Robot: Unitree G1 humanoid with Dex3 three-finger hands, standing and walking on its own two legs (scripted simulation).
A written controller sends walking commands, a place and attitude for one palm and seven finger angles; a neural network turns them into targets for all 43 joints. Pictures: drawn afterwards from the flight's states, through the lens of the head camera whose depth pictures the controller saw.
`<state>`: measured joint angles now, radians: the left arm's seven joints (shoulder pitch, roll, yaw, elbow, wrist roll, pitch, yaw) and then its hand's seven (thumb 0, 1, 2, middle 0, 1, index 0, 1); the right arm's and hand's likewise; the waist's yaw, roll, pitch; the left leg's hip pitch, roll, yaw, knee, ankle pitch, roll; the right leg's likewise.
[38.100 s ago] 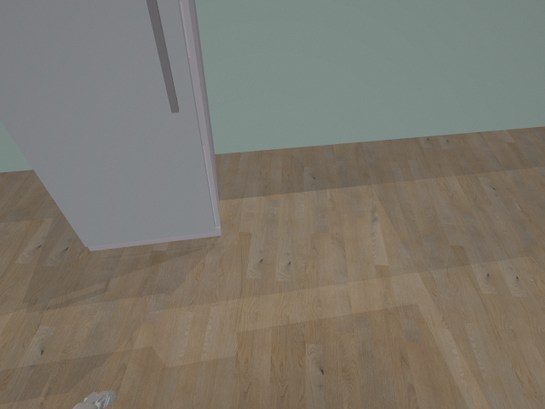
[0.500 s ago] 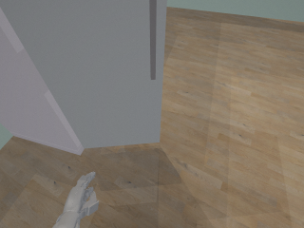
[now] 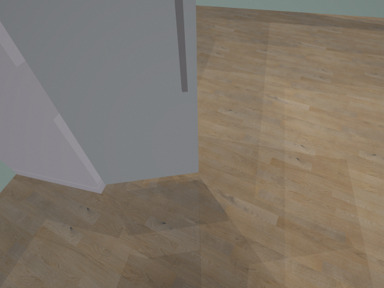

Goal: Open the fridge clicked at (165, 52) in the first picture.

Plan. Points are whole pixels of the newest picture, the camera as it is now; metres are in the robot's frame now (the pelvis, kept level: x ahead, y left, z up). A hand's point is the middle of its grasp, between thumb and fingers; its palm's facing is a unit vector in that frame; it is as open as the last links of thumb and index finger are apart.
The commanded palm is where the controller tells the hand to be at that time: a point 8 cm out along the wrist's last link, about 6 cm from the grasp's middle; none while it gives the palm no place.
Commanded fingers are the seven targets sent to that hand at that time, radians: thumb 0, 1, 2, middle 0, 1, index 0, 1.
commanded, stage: let the arm hang, fingers relaxed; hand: right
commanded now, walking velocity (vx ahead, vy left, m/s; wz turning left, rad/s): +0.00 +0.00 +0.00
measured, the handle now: (179, 27) +0.76 +0.08 +0.17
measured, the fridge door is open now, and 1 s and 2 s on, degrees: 68 68 68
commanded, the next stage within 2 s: look to check the result in 0.66 s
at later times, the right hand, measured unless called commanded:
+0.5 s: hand out of the picture +0.04 -0.19 -0.17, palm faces +0.00 +0.98 -0.20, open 7.4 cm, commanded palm none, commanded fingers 0.00 -0.90 -0.90 0.20 0.30 0.20 0.30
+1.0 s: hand out of the picture +0.04 -0.18 -0.17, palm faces -0.01 +0.98 -0.21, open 7.4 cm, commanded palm none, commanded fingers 0.00 -0.90 -0.90 0.20 0.30 0.20 0.30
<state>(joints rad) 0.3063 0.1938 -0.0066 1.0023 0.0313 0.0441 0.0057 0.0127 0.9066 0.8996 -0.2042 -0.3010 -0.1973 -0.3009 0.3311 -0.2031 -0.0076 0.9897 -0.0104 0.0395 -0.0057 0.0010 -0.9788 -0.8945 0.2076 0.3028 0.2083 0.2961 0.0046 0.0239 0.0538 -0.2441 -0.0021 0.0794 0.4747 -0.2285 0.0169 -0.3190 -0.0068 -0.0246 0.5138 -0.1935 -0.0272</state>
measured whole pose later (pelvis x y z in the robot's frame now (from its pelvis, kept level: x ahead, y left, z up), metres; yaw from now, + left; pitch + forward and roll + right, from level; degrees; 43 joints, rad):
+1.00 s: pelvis +0.02 +0.00 +0.01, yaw +1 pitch -1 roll +0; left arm 0.22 0.17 0.01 1.13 0.02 0.00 0.03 0.01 0.91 0.90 -0.20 -0.30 -0.20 -0.30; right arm 0.23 -0.17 -0.01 1.15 -0.01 -0.01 -0.02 0.01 -0.90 -0.90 0.20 0.30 0.20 0.30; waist 0.01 -0.01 0.05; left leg -0.16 0.01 0.04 0.39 -0.22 0.00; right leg -0.21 0.01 -0.06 0.40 -0.18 -0.03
